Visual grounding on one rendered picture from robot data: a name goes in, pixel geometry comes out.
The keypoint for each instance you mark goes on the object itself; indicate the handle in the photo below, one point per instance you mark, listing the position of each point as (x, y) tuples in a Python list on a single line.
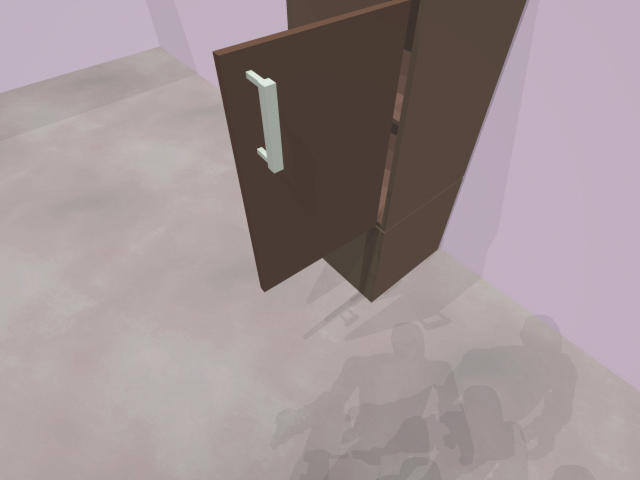
[(270, 119)]

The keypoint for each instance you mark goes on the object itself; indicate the cupboard door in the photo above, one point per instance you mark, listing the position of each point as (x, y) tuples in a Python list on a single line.
[(336, 83)]

